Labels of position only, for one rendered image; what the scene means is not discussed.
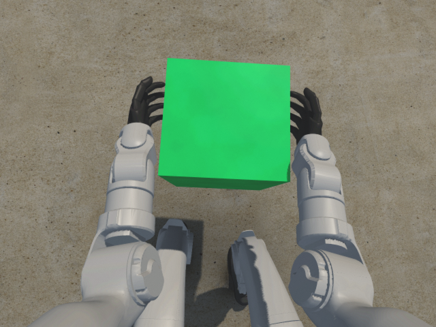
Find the left robot hand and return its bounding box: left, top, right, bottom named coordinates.
left=127, top=76, right=166, bottom=127

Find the carton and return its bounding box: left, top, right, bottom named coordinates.
left=158, top=58, right=290, bottom=190

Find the left robot forearm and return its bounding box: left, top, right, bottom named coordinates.
left=80, top=123, right=157, bottom=293

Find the right robot forearm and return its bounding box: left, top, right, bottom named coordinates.
left=292, top=134, right=374, bottom=291

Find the right robot upper arm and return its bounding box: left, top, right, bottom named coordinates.
left=288, top=249, right=433, bottom=327

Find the robot left thigh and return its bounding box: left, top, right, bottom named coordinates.
left=134, top=225, right=193, bottom=327

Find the right robot hand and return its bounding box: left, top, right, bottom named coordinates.
left=290, top=87, right=323, bottom=144

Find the left robot upper arm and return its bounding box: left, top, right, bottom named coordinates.
left=27, top=241, right=164, bottom=327

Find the right robot foot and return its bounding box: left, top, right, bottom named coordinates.
left=228, top=247, right=248, bottom=306

